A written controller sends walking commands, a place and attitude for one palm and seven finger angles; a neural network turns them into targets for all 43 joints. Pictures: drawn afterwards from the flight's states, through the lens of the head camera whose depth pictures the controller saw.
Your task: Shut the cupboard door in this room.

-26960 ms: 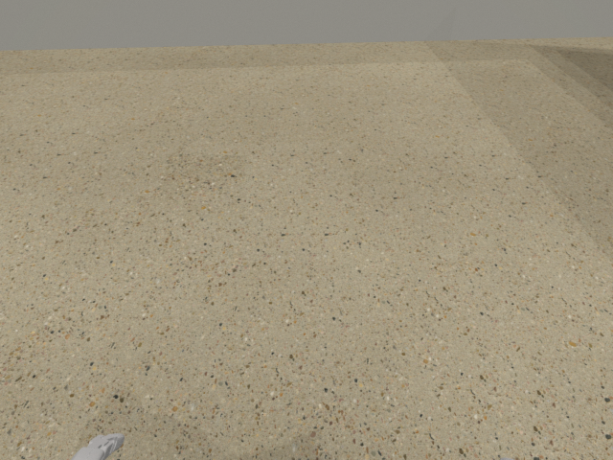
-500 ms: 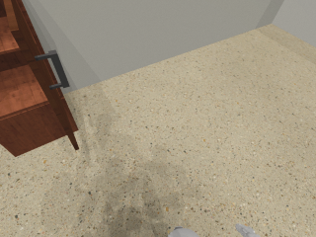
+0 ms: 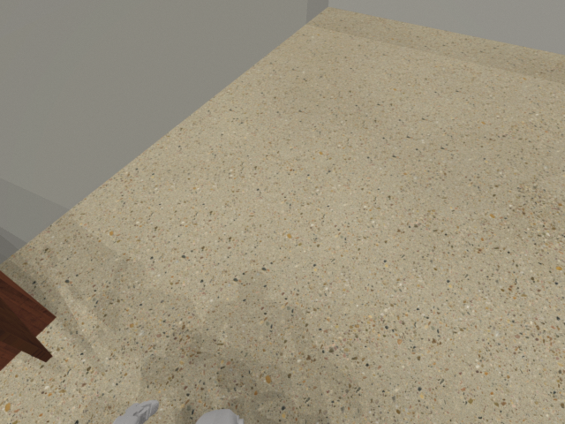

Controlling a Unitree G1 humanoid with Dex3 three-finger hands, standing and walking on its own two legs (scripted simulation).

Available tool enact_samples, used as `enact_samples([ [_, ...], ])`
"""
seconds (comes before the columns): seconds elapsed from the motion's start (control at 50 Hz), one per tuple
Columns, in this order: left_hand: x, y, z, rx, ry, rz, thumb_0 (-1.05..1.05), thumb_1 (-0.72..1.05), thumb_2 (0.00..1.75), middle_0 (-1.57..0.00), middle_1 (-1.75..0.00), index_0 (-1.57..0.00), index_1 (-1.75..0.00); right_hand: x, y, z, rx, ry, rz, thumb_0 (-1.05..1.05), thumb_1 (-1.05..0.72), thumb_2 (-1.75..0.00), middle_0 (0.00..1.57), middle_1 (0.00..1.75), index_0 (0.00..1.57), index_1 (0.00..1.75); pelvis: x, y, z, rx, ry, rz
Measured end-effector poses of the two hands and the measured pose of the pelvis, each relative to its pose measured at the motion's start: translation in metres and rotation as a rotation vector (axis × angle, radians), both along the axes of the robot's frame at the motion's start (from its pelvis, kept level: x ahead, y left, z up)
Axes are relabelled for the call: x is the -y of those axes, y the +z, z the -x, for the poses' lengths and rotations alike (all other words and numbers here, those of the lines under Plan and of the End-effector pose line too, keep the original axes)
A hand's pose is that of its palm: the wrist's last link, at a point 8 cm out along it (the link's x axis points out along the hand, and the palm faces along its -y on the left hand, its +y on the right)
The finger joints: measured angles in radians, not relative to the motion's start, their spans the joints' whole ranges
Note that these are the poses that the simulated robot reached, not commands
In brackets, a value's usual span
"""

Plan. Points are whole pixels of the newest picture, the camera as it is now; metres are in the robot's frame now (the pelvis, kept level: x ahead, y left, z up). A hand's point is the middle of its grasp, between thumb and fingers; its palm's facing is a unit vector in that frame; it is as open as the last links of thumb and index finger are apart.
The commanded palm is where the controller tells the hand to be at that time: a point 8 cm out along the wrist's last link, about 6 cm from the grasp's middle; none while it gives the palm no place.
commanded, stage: walk around to get in front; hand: left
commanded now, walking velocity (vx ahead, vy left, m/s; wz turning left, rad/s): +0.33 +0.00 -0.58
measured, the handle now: out of the picture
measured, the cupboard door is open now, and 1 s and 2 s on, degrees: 86 86 86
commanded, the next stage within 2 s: none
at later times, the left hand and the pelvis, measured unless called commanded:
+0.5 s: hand (151, 382) +0.21 +0.25 -0.18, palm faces -0.19 -0.96 -0.19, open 7.4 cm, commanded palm none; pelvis +0.18 +0.05 +0.00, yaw -15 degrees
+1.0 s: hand (285, 216) +0.57 +0.02 -0.16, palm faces -0.46 -0.87 -0.18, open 7.3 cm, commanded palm none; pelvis +0.37 -0.07 -0.01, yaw -25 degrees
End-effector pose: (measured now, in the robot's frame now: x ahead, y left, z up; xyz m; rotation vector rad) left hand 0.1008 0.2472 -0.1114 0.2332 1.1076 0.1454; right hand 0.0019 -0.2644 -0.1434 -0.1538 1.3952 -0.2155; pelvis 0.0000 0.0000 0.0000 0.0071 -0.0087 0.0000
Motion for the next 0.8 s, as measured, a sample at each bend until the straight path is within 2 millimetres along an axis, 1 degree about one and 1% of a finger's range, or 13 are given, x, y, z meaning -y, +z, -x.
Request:
enact_samples([
  [0.08,0.011,0.002,0.006,-0.072,-0.026,0.013,0.0,0.91,0.9,-0.2,-0.3,-0.2,-0.3,0.006,0.013,-0.039,0.106,-0.014,-0.002,0.01,-0.91,-0.9,0.2,0.3,0.19,0.3,0.004,0.01,-0.018,-0.003,-0.051,-0.011],
  [0.14,0.012,-0.002,0.011,-0.133,-0.03,0.024,0.0,0.91,0.9,-0.2,-0.3,-0.2,-0.3,0.006,0.021,-0.073,0.175,-0.017,0.006,0.01,-0.91,-0.9,0.2,0.3,0.19,0.3,0.003,0.012,-0.034,-0.007,-0.077,-0.007],
  [0.22,0.004,-0.009,0.014,-0.21,-0.013,0.034,0.0,0.91,0.9,-0.2,-0.3,-0.2,-0.3,0.0,0.027,-0.121,0.228,-0.005,0.02,0.01,-0.91,-0.9,0.2,0.3,0.19,0.3,-0.004,0.011,-0.061,-0.017,-0.107,0.008],
  [0.28,-0.006,-0.016,0.01,-0.274,0.0,0.038,0.0,0.91,0.9,-0.2,-0.3,-0.2,-0.3,-0.011,0.03,-0.162,0.262,0.01,0.03,0.01,-0.91,-0.9,0.2,0.3,0.19,0.3,-0.014,0.007,-0.087,-0.025,-0.131,0.016],
  [0.34,-0.022,-0.026,-0.002,-0.336,0.008,0.043,0.0,0.91,0.9,-0.2,-0.3,-0.2,-0.3,-0.026,0.032,-0.208,0.309,0.027,0.043,0.01,-0.91,-0.9,0.2,0.3,0.19,0.3,-0.027,0.001,-0.117,-0.032,-0.156,0.023],
  [0.38,-0.036,-0.038,-0.017,-0.373,0.001,0.045,0.0,0.91,0.9,-0.2,-0.3,-0.2,-0.3,-0.036,0.029,-0.235,0.356,0.029,0.063,0.01,-0.91,-0.9,0.2,0.3,0.19,0.3,-0.037,-0.009,-0.139,-0.033,-0.184,0.027],
  [0.42,-0.047,-0.045,-0.041,-0.394,-0.024,0.041,0.01,0.91,0.9,-0.2,-0.3,-0.2,-0.3,-0.046,0.031,-0.249,0.384,0.016,0.074,0.01,-0.91,-0.9,0.2,0.3,0.19,0.3,-0.044,-0.012,-0.154,-0.022,-0.219,0.023],
  [0.46,-0.053,-0.044,-0.076,-0.382,-0.07,0.034,0.01,0.91,0.9,-0.2,-0.3,-0.2,-0.3,-0.054,0.034,-0.249,0.379,-0.024,0.072,0.01,-0.91,-0.9,0.2,0.3,0.2,0.3,-0.048,-0.007,-0.169,-0.012,-0.252,0.026],
  [0.5,-0.055,-0.039,-0.119,-0.339,-0.117,0.032,0.01,0.91,0.9,-0.2,-0.29,-0.2,-0.3,-0.061,0.036,-0.24,0.345,-0.074,0.066,0.01,-0.91,-0.9,0.2,0.3,0.2,0.3,-0.049,-0.001,-0.185,-0.009,-0.268,0.031],
  [0.56,-0.049,-0.029,-0.189,-0.239,-0.178,0.031,0.01,0.92,0.9,-0.19,-0.29,-0.2,-0.3,-0.072,0.035,-0.215,0.252,-0.16,0.051,0.0,-0.91,-0.9,0.21,0.3,0.2,0.3,-0.049,0.008,-0.208,-0.011,-0.289,0.032],
  [0.6,-0.039,-0.023,-0.234,-0.173,-0.217,0.033,0.01,0.92,0.9,-0.19,-0.29,-0.19,-0.3,-0.073,0.035,-0.196,0.185,-0.23,0.059,0.0,-0.93,-0.9,0.21,0.3,0.2,0.3,-0.047,0.011,-0.224,-0.014,-0.305,0.027],
  [0.7,0.004,-0.012,-0.334,-0.057,-0.319,0.047,0.0,0.92,0.9,-0.19,-0.29,-0.19,-0.3,-0.082,0.03,-0.151,0.004,-0.364,0.032,0.0,-0.93,-0.9,0.2,0.3,0.2,0.3,-0.034,0.012,-0.264,-0.018,-0.346,0.011],
  [0.8,0.072,-0.011,-0.417,0.0,-0.444,0.07,0.0,0.92,0.9,-0.19,-0.29,-0.19,-0.3,-0.095,0.023,-0.127,-0.145,-0.482,-0.033,0.01,-0.92,-0.9,0.2,0.3,0.19,0.3,-0.008,0.005,-0.304,-0.02,-0.39,-0.002],
])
